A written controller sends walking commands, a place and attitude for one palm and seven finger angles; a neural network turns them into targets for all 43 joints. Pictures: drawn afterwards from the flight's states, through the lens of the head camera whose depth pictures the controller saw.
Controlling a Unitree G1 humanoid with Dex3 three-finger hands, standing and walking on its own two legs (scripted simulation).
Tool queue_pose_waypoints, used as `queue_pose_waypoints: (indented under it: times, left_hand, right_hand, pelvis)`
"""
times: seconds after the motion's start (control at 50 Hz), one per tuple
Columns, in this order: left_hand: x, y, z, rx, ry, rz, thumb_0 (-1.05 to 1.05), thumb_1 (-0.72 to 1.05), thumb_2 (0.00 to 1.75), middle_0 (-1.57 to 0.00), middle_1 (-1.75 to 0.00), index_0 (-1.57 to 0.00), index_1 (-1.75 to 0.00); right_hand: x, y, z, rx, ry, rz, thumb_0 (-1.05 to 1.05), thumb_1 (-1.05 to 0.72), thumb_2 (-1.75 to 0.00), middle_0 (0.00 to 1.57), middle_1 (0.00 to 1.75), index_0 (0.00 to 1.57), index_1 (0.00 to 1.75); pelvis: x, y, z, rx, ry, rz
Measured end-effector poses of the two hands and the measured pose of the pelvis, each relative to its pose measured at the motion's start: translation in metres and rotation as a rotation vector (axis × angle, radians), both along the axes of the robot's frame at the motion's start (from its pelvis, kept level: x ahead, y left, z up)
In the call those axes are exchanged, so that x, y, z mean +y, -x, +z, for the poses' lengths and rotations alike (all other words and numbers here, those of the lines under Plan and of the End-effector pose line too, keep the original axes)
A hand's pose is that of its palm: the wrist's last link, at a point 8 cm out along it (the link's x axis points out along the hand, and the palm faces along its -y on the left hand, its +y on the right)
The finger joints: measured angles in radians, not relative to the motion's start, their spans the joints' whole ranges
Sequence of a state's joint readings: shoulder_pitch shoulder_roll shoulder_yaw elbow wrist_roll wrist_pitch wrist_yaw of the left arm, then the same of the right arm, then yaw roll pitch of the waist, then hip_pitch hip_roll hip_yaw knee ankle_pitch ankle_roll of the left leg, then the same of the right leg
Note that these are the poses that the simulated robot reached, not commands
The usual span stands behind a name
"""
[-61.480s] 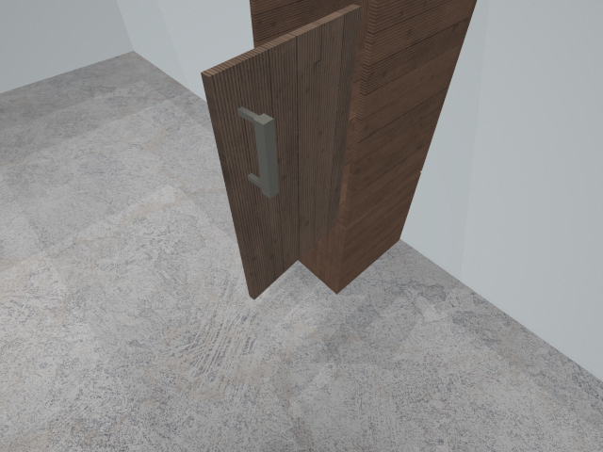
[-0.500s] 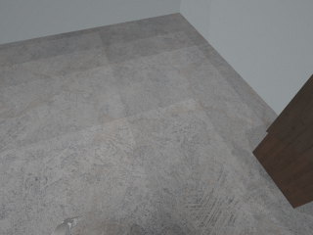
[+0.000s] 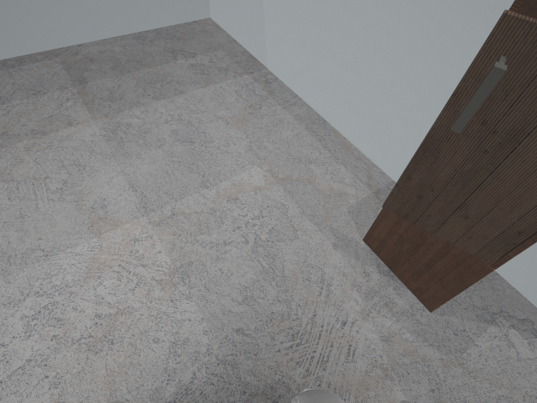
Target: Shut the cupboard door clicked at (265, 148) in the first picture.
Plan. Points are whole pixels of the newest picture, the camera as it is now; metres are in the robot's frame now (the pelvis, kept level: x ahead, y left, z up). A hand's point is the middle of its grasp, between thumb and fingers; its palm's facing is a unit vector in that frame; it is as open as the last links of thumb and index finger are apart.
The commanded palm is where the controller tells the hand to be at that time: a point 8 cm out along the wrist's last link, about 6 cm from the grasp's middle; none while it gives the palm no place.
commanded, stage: turn to face it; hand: left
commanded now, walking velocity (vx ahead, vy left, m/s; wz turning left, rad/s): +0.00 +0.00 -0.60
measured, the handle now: (478, 95) +0.68 -0.37 +0.11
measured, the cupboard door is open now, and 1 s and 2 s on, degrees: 22 22 22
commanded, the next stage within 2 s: take the last steps up to it in 0.82 s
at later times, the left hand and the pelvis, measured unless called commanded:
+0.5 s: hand (197, 392) +0.15 +0.12 -0.15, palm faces -0.27 -0.93 -0.26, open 7.4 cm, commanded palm none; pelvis +0.01 -0.05 +0.00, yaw -16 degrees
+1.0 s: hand (211, 364) +0.20 +0.10 -0.16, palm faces -0.43 -0.87 -0.24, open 7.4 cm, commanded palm none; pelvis +0.03 -0.04 +0.00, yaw -28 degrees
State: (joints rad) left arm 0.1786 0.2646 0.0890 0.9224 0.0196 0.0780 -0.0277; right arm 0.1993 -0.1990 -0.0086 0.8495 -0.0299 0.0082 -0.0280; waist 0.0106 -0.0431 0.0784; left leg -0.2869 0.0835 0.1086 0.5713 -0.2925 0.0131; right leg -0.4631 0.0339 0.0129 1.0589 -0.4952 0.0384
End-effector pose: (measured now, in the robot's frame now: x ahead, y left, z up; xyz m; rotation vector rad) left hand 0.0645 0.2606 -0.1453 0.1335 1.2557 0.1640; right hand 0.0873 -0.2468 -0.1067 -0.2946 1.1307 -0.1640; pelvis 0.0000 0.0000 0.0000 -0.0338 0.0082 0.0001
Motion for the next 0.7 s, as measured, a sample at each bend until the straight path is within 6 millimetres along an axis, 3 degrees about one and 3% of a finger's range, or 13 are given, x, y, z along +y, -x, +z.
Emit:
queue_pose_waypoints:
  times: [0.14,0.28,0.34,0.52,0.7]
  left_hand:
    - [-0.008,-0.042,0.015,-0.029,-0.021,-0.107,0.01,0.91,0.90,-0.19,-0.30,-0.20,-0.30]
    - [-0.053,-0.093,0.021,-0.116,-0.074,-0.259,0.01,0.91,0.90,-0.19,-0.30,-0.20,-0.30]
    - [-0.072,-0.099,0.027,-0.134,-0.086,-0.294,0.01,0.91,0.90,-0.19,-0.30,-0.20,-0.30]
    - [-0.097,-0.095,0.029,-0.063,-0.054,-0.356,0.01,0.91,0.90,-0.20,-0.30,-0.20,-0.30]
    - [-0.080,-0.110,-0.001,-0.008,-0.009,-0.371,0.01,0.91,0.90,-0.20,-0.30,-0.20,-0.30]
  right_hand:
    - [-0.008,0.047,-0.007,0.065,-0.034,-0.131,0.01,-0.90,-0.89,0.21,0.30,0.21,0.30]
    - [-0.044,0.101,-0.042,0.132,-0.087,-0.281,0.01,-0.90,-0.89,0.21,0.30,0.21,0.30]
    - [-0.058,0.114,-0.048,0.171,-0.086,-0.331,0.01,-0.91,-0.89,0.21,0.30,0.21,0.30]
    - [-0.071,0.098,-0.024,0.082,-0.074,-0.392,0.01,-0.91,-0.89,0.20,0.30,0.20,0.30]
    - [-0.050,0.073,-0.015,0.006,-0.021,-0.415,0.01,-0.91,-0.89,0.20,0.30,0.20,0.30]
  pelvis:
    - [-0.005,-0.002,0.005,-0.004,0.008,-0.092]
    - [-0.034,-0.003,-0.012,-0.004,-0.027,-0.181]
    - [-0.039,-0.002,-0.011,-0.006,-0.022,-0.207]
    - [-0.046,-0.010,0.005,0.004,-0.046,-0.292]
    - [-0.027,-0.032,-0.007,0.015,-0.015,-0.367]
